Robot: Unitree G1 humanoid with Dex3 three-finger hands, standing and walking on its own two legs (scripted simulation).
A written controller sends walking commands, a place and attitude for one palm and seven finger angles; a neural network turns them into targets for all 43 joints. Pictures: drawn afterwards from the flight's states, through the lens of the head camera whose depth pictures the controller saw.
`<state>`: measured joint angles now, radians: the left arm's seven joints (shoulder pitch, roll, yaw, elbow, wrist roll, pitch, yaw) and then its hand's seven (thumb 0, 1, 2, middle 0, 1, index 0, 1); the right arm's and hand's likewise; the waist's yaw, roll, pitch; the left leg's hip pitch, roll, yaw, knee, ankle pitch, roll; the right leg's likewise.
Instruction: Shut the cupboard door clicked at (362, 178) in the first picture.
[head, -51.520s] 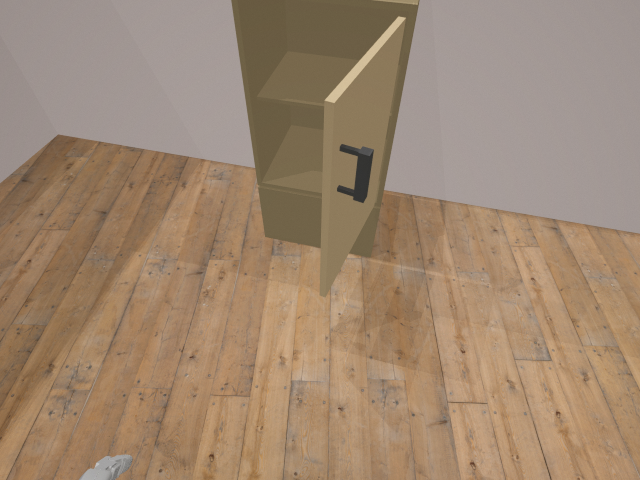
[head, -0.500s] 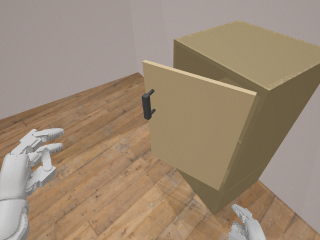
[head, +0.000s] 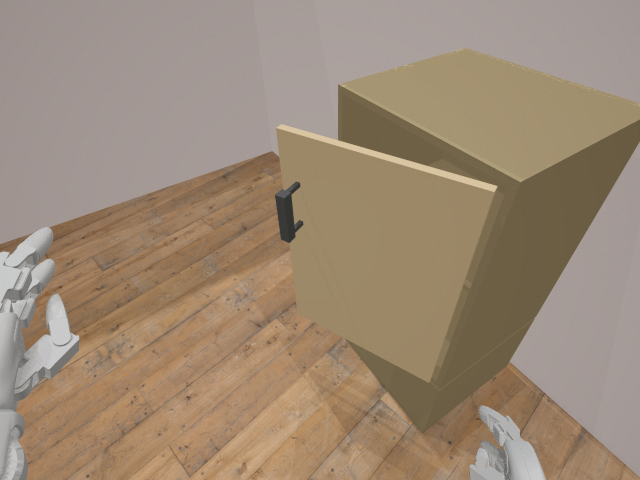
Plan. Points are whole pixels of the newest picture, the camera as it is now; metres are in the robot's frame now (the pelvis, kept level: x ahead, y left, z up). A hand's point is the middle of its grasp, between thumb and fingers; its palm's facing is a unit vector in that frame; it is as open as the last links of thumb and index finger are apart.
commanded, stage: step back with the hand held close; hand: left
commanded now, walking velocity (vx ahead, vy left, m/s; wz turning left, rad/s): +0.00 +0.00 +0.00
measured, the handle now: (291, 211) +0.64 +0.14 -0.04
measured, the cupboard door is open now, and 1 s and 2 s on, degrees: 24 24 24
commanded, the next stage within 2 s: stop stepping back and stand still in 1.50 s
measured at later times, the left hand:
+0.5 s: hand (64, 349) +0.19 +0.27 +0.16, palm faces +0.36 -0.78 -0.51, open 7.4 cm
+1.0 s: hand out of the picture +0.10 +0.29 +0.16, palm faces +0.47 -0.75 -0.47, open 7.4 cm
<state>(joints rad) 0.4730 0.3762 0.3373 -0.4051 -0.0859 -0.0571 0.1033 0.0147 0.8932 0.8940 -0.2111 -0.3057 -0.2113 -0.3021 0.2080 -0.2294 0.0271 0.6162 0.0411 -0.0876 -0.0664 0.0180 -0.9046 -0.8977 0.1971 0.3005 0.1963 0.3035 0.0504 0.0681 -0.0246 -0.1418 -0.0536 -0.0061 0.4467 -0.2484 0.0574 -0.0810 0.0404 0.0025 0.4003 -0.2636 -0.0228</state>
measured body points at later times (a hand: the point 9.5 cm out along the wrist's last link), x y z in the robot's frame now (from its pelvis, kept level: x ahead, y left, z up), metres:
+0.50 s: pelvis -0.02 +0.01 +0.00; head -0.01 -0.01 +0.45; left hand +0.16 +0.31 +0.19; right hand +0.16 -0.24 -0.09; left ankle +0.00 +0.08 -0.74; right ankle -0.03 -0.11 -0.74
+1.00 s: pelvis -0.10 +0.02 -0.02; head -0.10 +0.03 +0.43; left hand +0.07 +0.33 +0.18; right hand +0.07 -0.22 -0.10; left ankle +0.00 +0.08 -0.74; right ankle -0.03 -0.10 -0.74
